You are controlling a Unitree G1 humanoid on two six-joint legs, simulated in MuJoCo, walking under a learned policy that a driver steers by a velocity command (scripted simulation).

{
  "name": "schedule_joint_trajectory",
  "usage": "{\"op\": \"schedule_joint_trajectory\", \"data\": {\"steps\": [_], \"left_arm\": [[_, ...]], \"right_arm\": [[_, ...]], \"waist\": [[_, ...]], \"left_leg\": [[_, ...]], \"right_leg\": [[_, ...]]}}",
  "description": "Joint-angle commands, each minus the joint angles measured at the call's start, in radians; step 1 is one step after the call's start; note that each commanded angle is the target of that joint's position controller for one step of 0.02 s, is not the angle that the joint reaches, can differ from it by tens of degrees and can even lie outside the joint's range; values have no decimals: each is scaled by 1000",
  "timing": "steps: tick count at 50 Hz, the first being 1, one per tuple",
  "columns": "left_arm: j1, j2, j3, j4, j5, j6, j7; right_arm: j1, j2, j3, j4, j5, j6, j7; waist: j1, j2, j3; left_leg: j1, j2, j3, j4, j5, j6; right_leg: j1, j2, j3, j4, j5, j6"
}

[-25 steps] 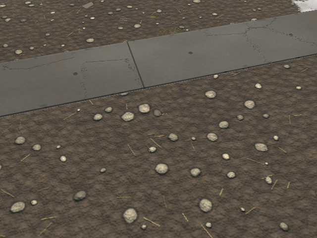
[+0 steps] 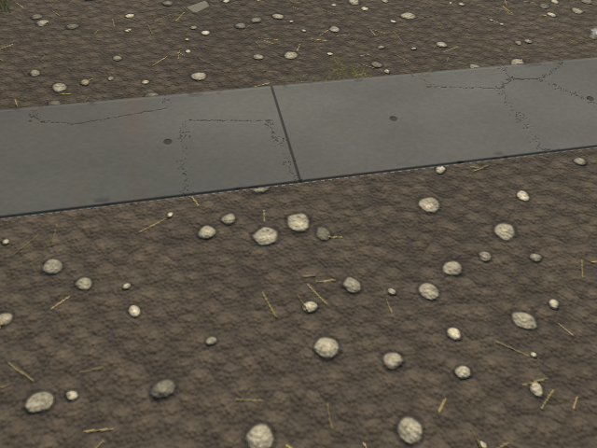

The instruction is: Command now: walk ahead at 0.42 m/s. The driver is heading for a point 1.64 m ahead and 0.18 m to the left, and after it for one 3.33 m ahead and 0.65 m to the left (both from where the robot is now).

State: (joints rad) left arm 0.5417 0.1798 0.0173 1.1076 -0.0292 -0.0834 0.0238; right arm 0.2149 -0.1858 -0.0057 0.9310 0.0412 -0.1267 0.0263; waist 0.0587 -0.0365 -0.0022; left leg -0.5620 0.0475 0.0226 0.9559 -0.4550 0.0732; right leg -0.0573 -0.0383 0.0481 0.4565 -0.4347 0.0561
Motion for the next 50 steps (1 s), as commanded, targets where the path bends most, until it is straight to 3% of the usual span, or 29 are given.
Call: {"op": "schedule_joint_trajectory", "data": {"steps": [1,2,3,4,5,6,7,8,9,10,11,13,16,22,26,29,31,32,33,34,35,36,37,38,39,40,42,44,50], "left_arm": [[-123,219,33,-95,14,7,10],[-132,223,31,-97,18,4,6],[-139,192,21,-99,14,0,3],[-160,121,3,-123,27,-5,4],[-45,-25,-25,-145,24,-24,2],[-3,-21,-19,-154,-25,-48,-3],[-69,23,-15,-185,-35,-57,-8],[-156,63,-7,-204,-18,-55,-6],[-173,94,10,-195,0,-43,3],[-131,99,18,-186,1,-29,0],[-120,118,27,-176,3,-17,-6],[-161,128,38,-181,5,-6,-7],[-317,105,37,-232,19,-8,-13],[-567,90,29,-310,10,-20,-36],[-677,83,20,-348,4,-29,-58],[-718,86,15,-378,0,-44,-78],[-634,126,33,-366,2,-48,-79],[-512,166,52,-336,1,-49,-73],[-310,216,76,-279,1,-46,-64],[-101,305,96,-235,21,-36,-48],[-77,298,93,-220,31,-31,-53],[-136,216,71,-215,24,-29,-54],[-231,169,57,-234,23,-29,-50],[-316,146,46,-243,25,-36,-59],[-355,116,37,-246,30,-43,-64],[-363,107,32,-235,37,-45,-68],[-336,120,34,-208,32,-47,-68],[-308,158,42,-191,34,-49,-56],[-207,204,53,-165,18,-29,-27]], "right_arm": [[163,-77,-36,10,-5,14,10],[261,-118,-63,39,0,32,-3],[353,-143,-84,61,-2,41,-16],[474,-212,-101,91,-18,43,-25],[465,-253,-79,75,-36,31,-21],[367,-220,-62,64,-40,11,-2],[241,-189,-50,41,-26,-4,14],[136,-153,-38,21,-28,-8,23],[75,-135,-31,13,-43,-6,31],[67,-126,-30,18,-54,-3,29],[93,-95,-22,33,-51,-2,23],[161,-89,-17,65,-47,-2,8],[237,-120,-22,84,-49,6,-13],[299,-133,-26,82,-40,21,-42],[364,-132,-31,106,-35,35,-44],[362,-153,-40,106,-36,48,-46],[332,-181,-48,93,-43,52,-47],[311,-192,-51,87,-47,57,-45],[266,-195,-48,68,-51,59,-41],[252,-161,-31,35,-66,50,-36],[404,-8,6,58,-39,24,-17],[326,-121,-19,50,-16,-7,-13],[200,-171,-33,2,13,-18,-14],[141,-165,-34,-17,8,-17,-22],[122,-169,-48,-20,-8,-5,-33],[153,-140,-49,-18,-16,11,-35],[181,-93,-46,-17,-19,34,-38],[112,-104,-50,-48,-26,43,-42],[-141,-93,-44,-119,-32,34,-32]], "waist": [[-151,-57,38],[-215,-63,12],[-281,-17,-18],[-327,187,-20],[-204,447,-84],[-136,386,-48],[-100,247,59],[-86,116,102],[-59,59,85],[-29,129,62],[-25,139,57],[-27,107,69],[-62,66,82],[-122,83,105],[-149,88,139],[-132,105,136],[-73,154,54],[-8,182,-26],[90,188,-137],[142,52,-305],[47,-234,-463],[73,-122,-365],[45,-86,-203],[-3,37,-106],[-38,60,-69],[-73,34,-47],[-99,0,-13],[-98,-3,25],[-23,-8,51]], "left_leg": [[448,-72,94,-178,294,-52],[544,-102,126,-179,261,-54],[615,-104,129,-242,229,-40],[662,32,-106,-388,100,9],[673,283,-699,-690,-68,136],[607,360,-998,-876,-261,195],[513,372,-884,-850,-250,177],[397,323,-667,-802,-75,148],[328,236,-480,-785,60,103],[312,196,-372,-790,141,92],[327,160,-297,-795,236,89],[356,136,-228,-824,333,101],[469,161,-197,-834,491,110],[532,141,-118,-879,522,86],[651,161,-97,-845,572,93],[729,190,-86,-770,743,94],[749,190,-76,-647,1102,78],[743,172,-62,-506,1267,65],[613,137,-43,-288,1256,36],[344,57,-9,56,836,10],[-34,-139,-83,425,-37,-46],[-130,-78,-208,515,-50,-11],[-165,-25,-166,497,23,1],[-123,29,-130,428,102,-3],[-74,61,-121,357,141,-6],[-15,82,-122,321,163,-9],[12,98,-104,249,172,-21],[-44,115,-91,158,232,-45],[-69,78,-39,-252,529,-64]], "right_leg": [[-385,-113,79,-208,147,-157],[-395,-88,34,-103,290,-144],[-383,-49,-21,96,448,-115],[-478,6,-67,478,372,-63],[-619,122,12,857,-132,-63],[-713,107,122,1035,-62,-98],[-777,34,91,1059,47,-132],[-734,-29,69,1002,167,-150],[-656,-70,58,928,241,-160],[-597,-93,55,858,274,-160],[-572,-101,43,811,287,-158],[-601,-97,11,753,322,-149],[-747,-103,0,603,407,-121],[-727,-59,-53,248,575,-92],[-739,-32,-73,120,548,-105],[-699,-5,-95,61,462,-138],[-526,56,-135,57,391,-171],[-368,93,-155,48,375,-196],[-78,67,-116,40,429,-237],[275,-164,155,70,421,-308],[581,-400,688,-72,269,-492],[479,-348,672,-143,216,-432],[309,-308,472,-166,276,-378],[122,-270,343,-212,396,-348],[12,-228,260,-238,449,-326],[-70,-201,206,-271,454,-317],[-153,-177,145,-317,478,-323],[-183,-174,103,-347,499,-329],[-118,-130,12,-351,471,-270]]}}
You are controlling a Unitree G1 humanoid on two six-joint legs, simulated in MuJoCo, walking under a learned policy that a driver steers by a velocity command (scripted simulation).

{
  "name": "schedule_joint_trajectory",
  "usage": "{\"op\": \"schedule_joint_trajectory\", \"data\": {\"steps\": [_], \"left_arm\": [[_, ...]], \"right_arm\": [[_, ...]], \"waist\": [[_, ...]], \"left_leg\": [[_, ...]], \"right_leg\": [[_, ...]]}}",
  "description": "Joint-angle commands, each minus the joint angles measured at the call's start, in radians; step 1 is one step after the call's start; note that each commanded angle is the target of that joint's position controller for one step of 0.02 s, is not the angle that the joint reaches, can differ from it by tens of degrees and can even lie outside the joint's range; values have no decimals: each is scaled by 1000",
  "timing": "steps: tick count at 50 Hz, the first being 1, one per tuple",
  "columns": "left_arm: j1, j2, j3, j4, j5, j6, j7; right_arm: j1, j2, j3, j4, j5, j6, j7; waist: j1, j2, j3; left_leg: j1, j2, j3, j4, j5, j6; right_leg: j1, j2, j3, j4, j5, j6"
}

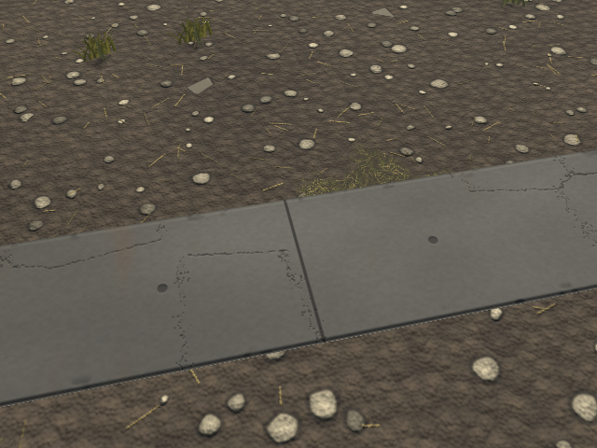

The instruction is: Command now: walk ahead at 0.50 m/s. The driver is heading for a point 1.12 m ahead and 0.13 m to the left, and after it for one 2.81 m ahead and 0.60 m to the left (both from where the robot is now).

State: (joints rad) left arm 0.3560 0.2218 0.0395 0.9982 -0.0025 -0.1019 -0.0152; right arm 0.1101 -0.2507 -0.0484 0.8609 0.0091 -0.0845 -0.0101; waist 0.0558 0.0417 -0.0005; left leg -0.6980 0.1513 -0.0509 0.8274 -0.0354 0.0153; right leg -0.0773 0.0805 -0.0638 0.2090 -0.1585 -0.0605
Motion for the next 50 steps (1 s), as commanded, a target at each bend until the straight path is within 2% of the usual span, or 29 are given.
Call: {"op": "schedule_joint_trajectory", "data": {"steps": [1,4,7,9,10,11,12,13,14,15,17,19,21,27,34,36,37,38,39,40,41,42,43,44,45,46,47,48,50], "left_arm": [[-2,167,32,-48,-12,-9,12],[44,172,36,-23,-20,1,13],[37,187,45,-15,-22,14,18],[-4,186,44,-23,-19,25,20],[-8,150,29,-36,-8,27,21],[79,55,-1,-61,5,13,16],[111,34,-11,-47,-12,-12,10],[32,146,16,-59,-37,-27,6],[-44,163,20,-81,-43,-32,8],[-80,152,24,-85,-31,-26,15],[-60,120,31,-78,-16,2,22],[-44,90,30,-73,-14,21,24],[-109,95,36,-96,-8,27,27],[-307,72,33,-155,-7,19,14],[-479,66,18,-222,-20,1,-22],[-455,83,23,-225,-22,-6,-31],[-406,103,32,-215,-21,-8,-31],[-305,131,49,-187,-17,-9,-28],[-127,181,75,-130,-15,-8,-21],[65,264,96,-93,-2,-4,-9],[96,293,96,-75,-1,-1,-17],[66,200,70,-81,-11,-2,-18],[-26,160,58,-99,-14,-3,-14],[-111,138,48,-117,-8,-4,-15],[-158,110,41,-123,2,-7,-17],[-171,89,34,-117,13,-11,-18],[-155,69,30,-105,14,-16,-21],[-144,94,36,-91,14,-18,-16],[-120,123,45,-75,20,-24,-3]], "right_arm": [[-69,-29,0,-56,4,-9,8],[-147,-41,1,-85,13,-13,24],[-143,-72,-7,-101,13,-23,40],[21,-120,-36,-56,9,-29,39],[209,-181,-63,-3,5,-30,31],[348,-292,-88,19,-17,-25,26],[378,-253,-76,31,-9,-24,35],[305,-176,-53,19,-2,-28,37],[214,-134,-39,-5,0,-28,36],[137,-106,-29,-17,-6,-28,40],[97,-70,-18,-11,-17,-31,47],[134,-86,-23,13,-16,-37,43],[171,-113,-30,31,-15,-38,32],[260,-122,-27,70,-6,-23,6],[357,-132,-36,131,3,3,-3],[341,-143,-42,134,7,10,-6],[320,-153,-46,130,7,13,-7],[294,-158,-47,125,8,18,-8],[276,-138,-38,115,4,21,-7],[286,-107,-22,90,-15,18,-6],[415,36,15,98,-5,-7,8],[336,-73,-8,101,22,-31,12],[240,-122,-22,67,40,-44,14],[190,-122,-25,55,37,-47,6],[175,-112,-33,57,25,-38,-1],[206,-90,-35,64,24,-22,-2],[222,-69,-36,74,24,-8,-4],[245,-37,-34,76,28,6,-4],[189,-51,-40,55,26,22,-8]], "waist": [[-6,-90,53],[16,-103,72],[-12,-117,63],[-108,-116,-29],[-180,-71,-152],[-170,154,-300],[-164,269,-391],[-158,163,-261],[-135,95,-162],[-102,25,-95],[-49,45,-48],[-35,38,-31],[-42,17,0],[-93,20,46],[-137,22,107],[-110,38,88],[-78,52,54],[-20,63,-9],[58,45,-115],[107,-91,-272],[27,-342,-395],[60,-232,-334],[43,-190,-192],[6,-93,-118],[-23,-68,-64],[-56,-93,-55],[-60,-100,-40],[-78,-121,-35],[-72,-102,9]], "left_leg": [[80,-38,45,-165,123,-8],[67,-51,41,-249,90,5],[112,-67,42,-304,-14,44],[344,-123,91,-340,-50,81],[608,-79,41,-320,-28,122],[993,173,-346,-352,-81,253],[1103,266,-692,-522,-209,338],[1002,228,-588,-530,-259,280],[859,190,-434,-541,-205,237],[715,147,-326,-575,-119,216],[567,87,-207,-639,-41,193],[532,71,-147,-675,35,210],[547,73,-116,-697,84,215],[608,46,-33,-725,72,178],[792,106,-21,-657,124,174],[821,120,-17,-603,235,159],[818,115,-9,-550,384,148],[798,90,16,-439,558,132],[708,34,54,-239,587,102],[463,-38,98,103,232,64],[90,-222,23,410,-513,14],[-17,-169,-93,522,-536,37],[-71,-118,-62,524,-446,52],[-25,-63,-34,475,-347,52],[21,-33,-30,421,-294,49],[87,-6,-41,388,-258,51],[124,-2,-42,363,-245,56],[118,0,-41,341,-230,49],[54,0,-65,287,-158,35]], "right_leg": [[-81,-252,120,-98,178,-148],[15,-296,137,-59,142,-141],[94,-343,159,10,183,-117],[83,-298,115,202,433,-81],[-31,-238,64,443,426,-49],[-398,-98,0,846,70,19],[-610,-20,122,1048,-409,28],[-705,-90,178,1135,-369,5],[-709,-145,152,1113,-271,-11],[-660,-187,134,1049,-186,-7],[-550,-227,135,954,-101,-2],[-537,-229,122,909,-58,9],[-607,-233,122,822,23,24],[-648,-203,93,512,266,41],[-670,-165,64,334,186,12],[-601,-146,49,307,116,-13],[-506,-117,27,298,87,-28],[-350,-78,-6,283,89,-49],[-95,-75,0,287,122,-82],[235,-291,256,304,132,-152],[519,-489,734,167,-57,-303],[466,-453,746,108,-153,-257],[326,-424,592,88,-106,-212],[167,-390,479,58,-8,-189],[42,-361,391,24,55,-176],[-28,-339,330,-9,71,-163],[-72,-311,265,-25,140,-147],[-91,-321,240,-51,122,-159],[-110,-326,189,-89,139,-164]]}}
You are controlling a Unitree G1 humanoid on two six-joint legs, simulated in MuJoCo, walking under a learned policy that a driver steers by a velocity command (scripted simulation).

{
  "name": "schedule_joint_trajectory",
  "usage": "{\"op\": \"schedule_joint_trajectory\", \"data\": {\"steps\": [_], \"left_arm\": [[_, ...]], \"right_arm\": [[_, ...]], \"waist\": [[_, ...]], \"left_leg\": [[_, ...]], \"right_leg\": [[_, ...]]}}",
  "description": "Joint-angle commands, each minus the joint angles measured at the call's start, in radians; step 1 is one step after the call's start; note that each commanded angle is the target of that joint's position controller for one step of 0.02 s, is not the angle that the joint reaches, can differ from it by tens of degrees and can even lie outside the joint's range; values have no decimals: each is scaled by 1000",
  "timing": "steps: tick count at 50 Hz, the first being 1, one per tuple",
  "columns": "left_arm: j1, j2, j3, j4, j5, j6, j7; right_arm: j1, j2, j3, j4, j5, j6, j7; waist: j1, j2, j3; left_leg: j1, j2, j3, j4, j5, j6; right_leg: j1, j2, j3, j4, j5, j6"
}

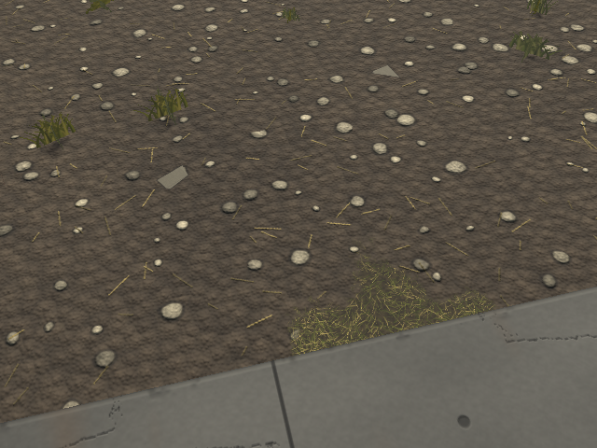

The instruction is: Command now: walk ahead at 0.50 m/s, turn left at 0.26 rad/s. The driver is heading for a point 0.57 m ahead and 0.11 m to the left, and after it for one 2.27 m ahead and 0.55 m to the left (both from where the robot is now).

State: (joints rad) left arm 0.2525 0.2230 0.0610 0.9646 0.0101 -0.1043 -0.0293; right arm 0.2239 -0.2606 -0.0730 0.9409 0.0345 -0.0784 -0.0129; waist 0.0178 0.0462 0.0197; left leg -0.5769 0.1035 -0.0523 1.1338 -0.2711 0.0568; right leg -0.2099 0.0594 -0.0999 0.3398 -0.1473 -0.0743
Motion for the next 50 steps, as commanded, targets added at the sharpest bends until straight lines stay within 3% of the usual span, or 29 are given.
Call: {"op": "schedule_joint_trajectory", "data": {"steps": [1,4,7,13,16,17,18,19,20,21,22,23,24,25,27,30,35,36,37,38,39,41,43,45,46,47,48,49,50], "left_arm": [[-3,128,25,-34,9,-22,18],[19,129,25,-24,8,-17,35],[35,131,21,-19,6,-13,44],[129,157,33,15,-14,23,54],[80,201,46,-9,-26,43,63],[59,218,50,-18,-27,50,67],[30,220,48,-28,-31,52,68],[38,196,38,-49,-17,41,66],[123,51,-7,-99,1,4,42],[28,130,10,-121,-38,-43,23],[-43,154,17,-146,-69,-59,18],[-52,146,16,-140,-58,-61,24],[-53,156,28,-126,-32,-49,33],[-27,155,33,-120,-26,-32,33],[12,126,33,-105,-25,0,34],[-63,115,27,-129,-16,26,44],[-185,87,14,-163,-17,14,18],[-193,89,14,-167,-25,14,14],[-142,107,22,-149,-29,13,5],[-104,127,30,-131,-30,13,-2],[-123,140,34,-144,-27,10,-8],[-182,126,30,-173,-20,8,-21],[-158,127,33,-187,-17,6,-37],[15,161,56,-151,-18,9,-39],[212,201,77,-92,-19,6,-35],[306,281,98,-70,-25,3,-21],[234,249,65,-94,-29,-5,-21],[255,187,46,-103,-35,-7,-31],[207,145,39,-112,-34,-3,-37]], "right_arm": [[46,-43,-18,-34,-2,20,-5],[-15,-40,-23,-56,-12,17,3],[-106,-21,-13,-89,-15,15,19],[-255,4,6,-188,-14,22,57],[-197,-36,-13,-214,-13,28,73],[-102,-72,-32,-202,-10,30,74],[59,-129,-63,-165,-8,31,66],[212,-229,-98,-138,-11,39,41],[165,-295,-101,-161,-4,31,40],[212,-213,-74,-158,-19,29,43],[184,-145,-59,-156,-25,23,41],[107,-102,-45,-167,-22,16,43],[40,-61,-31,-182,-25,12,41],[8,-47,-22,-196,-35,9,37],[15,-63,-23,-186,-38,2,33],[69,-102,-30,-156,-42,-11,16],[92,-121,-32,-126,-46,-16,6],[98,-120,-32,-118,-47,-17,7],[120,-132,-37,-98,-60,-21,5],[119,-115,-33,-106,-73,-21,9],[96,-105,-31,-109,-62,-22,7],[111,-94,-28,-101,-57,-14,3],[89,-107,-30,-110,-56,-2,-7],[28,-140,-32,-126,-43,6,-14],[-35,-156,-33,-133,-25,-3,-11],[-6,-128,-24,-138,-5,-26,-2],[115,-9,7,-137,-34,-54,16],[102,-77,-4,-152,6,-76,32],[-20,-125,-20,-193,40,-70,32]], "waist": [[-28,-95,2],[-16,-91,14],[11,-93,37],[59,-83,92],[-4,-138,21],[-62,-156,-38],[-151,-140,-122],[-200,-8,-219],[-79,221,-329],[-142,114,-390],[-139,77,-260],[-85,-44,-157],[-49,-62,-117],[-19,-46,-97],[5,-28,-77],[-15,-4,-22],[-65,10,-16],[-70,17,-10],[-60,33,-31],[-49,0,-40],[-49,-2,-8],[-68,6,37],[-44,24,32],[57,56,-44],[163,29,-99],[192,-147,-136],[56,-357,-195],[70,-289,-253],[71,-159,-157]], "left_leg": [[-108,45,-79,-59,121,-12],[-168,17,-88,-200,280,-18],[-134,2,-20,-345,392,-14],[-211,-19,71,-482,269,15],[-26,-99,166,-490,111,64],[110,-139,186,-495,79,87],[347,-173,178,-572,150,125],[651,-21,-80,-612,172,195],[960,227,-684,-758,78,407],[989,236,-741,-840,41,384],[898,199,-576,-825,83,329],[722,156,-433,-831,192,284],[591,116,-333,-841,278,252],[496,94,-287,-865,328,244],[407,82,-223,-904,386,240],[386,75,-136,-939,474,215],[398,21,14,-954,458,123],[410,27,28,-958,446,117],[489,90,9,-921,505,131],[553,109,15,-877,543,138],[556,106,40,-880,535,136],[628,136,39,-838,624,133],[646,142,75,-745,876,114],[514,115,116,-531,1176,101],[392,84,115,-308,1128,93],[192,-26,137,94,628,39],[-72,-160,44,367,-314,17],[-207,-163,-72,401,-325,25],[-273,-105,-80,348,-239,28]], "right_leg": [[37,-305,199,-225,150,-145],[90,-289,109,-222,230,-111],[100,-272,21,-230,245,-80],[321,-346,-45,-134,391,-73],[340,-354,-93,38,833,-42],[321,-343,-106,175,956,-27],[236,-302,-126,386,913,5],[-23,-241,-132,719,549,51],[-448,-1,6,1097,-377,110],[-556,-40,211,1151,-393,76],[-613,-88,203,1115,-339,49],[-571,-139,191,1004,-257,43],[-499,-177,179,911,-212,48],[-427,-197,179,872,-182,54],[-380,-212,159,796,-151,73],[-451,-223,152,639,1,92],[-374,-168,113,369,346,53],[-364,-156,111,354,352,49],[-401,-171,166,450,370,38],[-454,-157,181,511,336,28],[-481,-154,185,490,301,16],[-552,-138,150,518,186,1],[-499,-100,84,516,60,-22],[-179,-20,-4,485,-39,-60],[62,2,-8,385,38,-85],[260,-157,208,177,178,-175],[413,-309,563,169,366,-272],[455,-396,764,53,310,-355],[358,-384,719,41,191,-325]]}}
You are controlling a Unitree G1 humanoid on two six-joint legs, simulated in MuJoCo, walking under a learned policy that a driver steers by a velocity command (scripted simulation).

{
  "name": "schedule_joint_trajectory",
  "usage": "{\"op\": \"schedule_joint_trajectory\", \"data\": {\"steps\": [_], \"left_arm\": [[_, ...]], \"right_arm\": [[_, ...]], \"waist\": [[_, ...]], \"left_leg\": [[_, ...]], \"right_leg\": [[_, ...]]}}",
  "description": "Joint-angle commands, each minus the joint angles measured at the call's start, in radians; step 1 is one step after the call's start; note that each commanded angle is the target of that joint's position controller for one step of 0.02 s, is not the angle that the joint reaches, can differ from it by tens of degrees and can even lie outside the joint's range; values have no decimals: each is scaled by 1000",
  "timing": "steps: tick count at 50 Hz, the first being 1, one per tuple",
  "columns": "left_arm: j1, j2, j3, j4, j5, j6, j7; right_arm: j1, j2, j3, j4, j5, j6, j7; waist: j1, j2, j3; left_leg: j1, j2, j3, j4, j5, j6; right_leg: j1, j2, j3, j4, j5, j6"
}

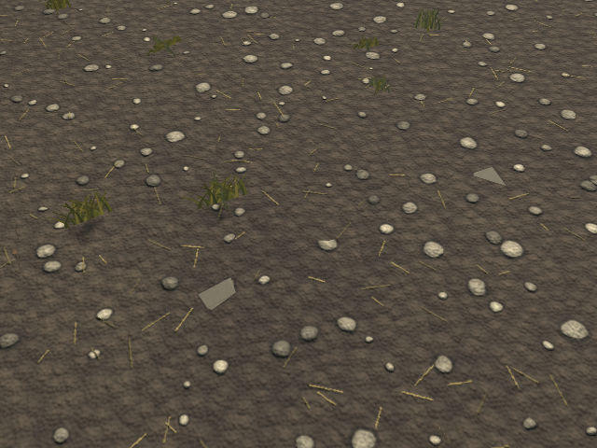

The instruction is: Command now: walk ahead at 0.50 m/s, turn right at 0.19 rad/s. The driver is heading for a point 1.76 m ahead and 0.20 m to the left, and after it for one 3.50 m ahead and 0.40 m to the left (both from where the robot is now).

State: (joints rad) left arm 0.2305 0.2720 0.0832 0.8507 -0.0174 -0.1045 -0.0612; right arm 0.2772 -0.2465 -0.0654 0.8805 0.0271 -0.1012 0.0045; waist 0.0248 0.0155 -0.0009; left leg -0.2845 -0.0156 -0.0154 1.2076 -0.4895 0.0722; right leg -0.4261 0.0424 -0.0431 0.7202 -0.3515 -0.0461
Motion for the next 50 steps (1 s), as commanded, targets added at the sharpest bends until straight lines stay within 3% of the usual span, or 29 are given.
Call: {"op": "schedule_joint_trajectory", "data": {"steps": [1,3,5,6,7,9,11,15,19,21,22,23,24,25,26,27,28,29,30,34,38,41,43,45,46,47,48,49,50], "left_arm": [[135,88,9,-25,-13,2,-9],[43,98,-1,-54,-2,4,7],[44,133,4,-45,3,0,31],[96,162,15,-36,32,-6,42],[111,157,15,-33,27,-6,51],[177,116,5,-11,-10,-12,90],[188,106,2,-17,-6,2,101],[225,91,6,-16,-11,20,99],[246,82,9,-19,-11,44,110],[226,86,9,-16,-2,49,92],[253,44,8,-2,-2,29,75],[421,-23,-23,-5,-25,6,60],[407,56,-22,-18,-33,-18,53],[307,46,-32,-101,-69,-31,55],[160,88,-22,-117,-53,-14,89],[94,124,-11,-131,-50,-1,104],[101,127,-10,-113,-17,19,112],[103,92,-6,-104,8,36,109],[108,61,-6,-107,15,40,107],[-25,-2,-23,-150,22,25,86],[-178,-18,-29,-183,7,29,62],[-282,-8,-27,-220,2,19,39],[-288,5,-23,-233,4,11,26],[-173,46,-2,-204,9,8,27],[-3,98,23,-153,14,6,33],[201,183,46,-116,23,10,45],[224,231,51,-95,17,9,35],[208,148,32,-106,6,13,39],[119,115,20,-119,7,12,46]], "right_arm": [[-107,-141,-30,-152,35,-29,11],[-74,-112,-34,-146,-3,14,2],[-115,-62,-18,-167,-12,25,0],[-100,-58,-17,-151,-31,21,6],[-94,-60,-18,-151,-37,19,11],[-269,-85,-21,-213,-30,-5,30],[-307,-28,-2,-209,-43,-20,55],[-342,-44,1,-232,-16,-2,84],[-272,-65,4,-179,-15,-2,79],[49,-124,-32,-65,-31,-6,64],[203,-146,-39,-20,-48,-3,62],[233,-206,-36,-11,-54,1,62],[280,-192,-42,-28,-26,26,60],[275,-312,-78,27,-3,40,50],[152,-206,-45,-21,-18,44,40],[11,-158,-19,-62,-41,22,29],[-62,-114,-3,-63,-45,-1,31],[-98,-91,7,-47,-38,-8,32],[-99,-103,3,-42,-45,-8,26],[13,-121,-6,-2,-26,-1,-13],[112,-135,-14,35,0,19,-19],[164,-137,-17,61,-2,35,-16],[157,-156,-23,65,-5,46,-19],[111,-174,-26,56,-4,52,-17],[85,-155,-18,44,-8,51,-17],[73,-123,-3,12,-33,45,-19],[203,-26,25,15,-27,20,-3],[137,-135,-1,23,-7,4,3],[40,-163,-10,-5,12,-2,4]], "waist": [[22,-27,-57],[-43,0,-11],[-43,-31,36],[-22,-14,-25],[-23,-21,-44],[23,-52,15],[55,-62,4],[71,-98,52],[57,-81,70],[-101,-20,-61],[-159,103,-178],[-87,294,-304],[-140,262,-417],[-101,287,-404],[-95,43,-290],[-51,54,-184],[-8,17,-98],[32,26,-2],[42,63,10],[-10,68,-21],[-81,39,3],[-112,34,46],[-96,50,46],[-17,63,-24],[60,46,-128],[127,-76,-286],[56,-319,-404],[89,-210,-339],[79,-153,-180]], "left_leg": [[-547,59,-103,187,43,3],[-412,119,-92,27,79,-14],[-353,135,-46,-178,135,-35],[-346,130,-44,-145,307,-36],[-368,131,-42,-188,387,-36],[-455,121,-49,-498,678,-29],[-239,48,18,-670,954,-24],[-221,59,-16,-719,938,-4],[-250,129,-48,-881,882,-12],[157,92,37,-901,871,9],[510,190,-53,-747,1068,71],[809,342,-229,-431,1343,149],[824,371,-338,-495,1155,194],[794,481,-619,-725,448,315],[596,445,-667,-899,137,273],[374,473,-651,-912,186,274],[175,430,-594,-914,309,249],[-12,335,-424,-931,440,202],[-85,262,-303,-959,472,172],[-3,202,-132,-976,762,160],[165,212,-112,-989,657,130],[274,245,-129,-957,615,124],[316,264,-134,-916,663,113],[287,232,-91,-788,899,83],[195,181,-50,-607,955,53],[-27,101,9,-274,638,10],[-371,-46,-42,16,-62,-30],[-491,7,-122,102,-74,-24],[-536,48,-96,95,18,-17]], "right_leg": [[436,-361,587,-337,372,-319],[199,-328,479,-376,348,-282],[99,-285,359,-428,429,-245],[146,-287,329,-385,507,-251],[174,-273,285,-372,557,-237],[220,-182,201,-352,247,-169],[94,-130,134,-317,125,-138],[112,-175,174,-165,35,-121],[314,-202,231,91,144,-84],[194,-131,159,464,313,-54],[-99,-30,118,876,-102,0],[-441,-1,227,1186,-486,24],[-508,-29,281,1146,-431,22],[-682,-42,203,1172,-309,40],[-685,-112,110,1122,-167,34],[-625,-145,169,937,24,20],[-509,-181,175,870,60,25],[-411,-199,181,701,108,46],[-315,-208,167,569,123,60],[-235,-174,105,162,342,78],[-243,-122,64,-68,430,56],[-279,-98,50,-147,376,24],[-244,-83,41,-179,290,-5],[-12,-31,-3,-231,270,-42],[247,-44,21,-209,324,-79],[572,-241,263,-190,385,-151],[840,-442,727,-316,204,-303],[808,-415,744,-375,46,-270],[655,-389,584,-403,78,-227]]}}
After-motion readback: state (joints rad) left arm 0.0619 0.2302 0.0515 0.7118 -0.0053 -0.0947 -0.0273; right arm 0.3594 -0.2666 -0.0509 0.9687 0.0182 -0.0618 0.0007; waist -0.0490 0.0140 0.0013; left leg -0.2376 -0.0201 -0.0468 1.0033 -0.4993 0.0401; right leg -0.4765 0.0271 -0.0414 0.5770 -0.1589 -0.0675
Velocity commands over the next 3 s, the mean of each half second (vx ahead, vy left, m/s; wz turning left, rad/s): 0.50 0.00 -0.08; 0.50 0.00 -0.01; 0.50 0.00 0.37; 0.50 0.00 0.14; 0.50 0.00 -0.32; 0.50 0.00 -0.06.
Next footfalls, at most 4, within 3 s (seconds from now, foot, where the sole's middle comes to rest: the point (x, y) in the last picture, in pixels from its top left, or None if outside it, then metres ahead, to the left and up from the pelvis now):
0.42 left None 0.42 0.16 -0.89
0.92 right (345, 382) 0.70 -0.07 -0.89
1.50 left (252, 289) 0.98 0.19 -0.89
2.04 right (298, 198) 1.35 0.07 -0.89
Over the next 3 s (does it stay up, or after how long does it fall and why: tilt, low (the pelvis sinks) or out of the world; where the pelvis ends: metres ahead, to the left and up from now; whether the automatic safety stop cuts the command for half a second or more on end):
stays up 1.69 0.18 -0.11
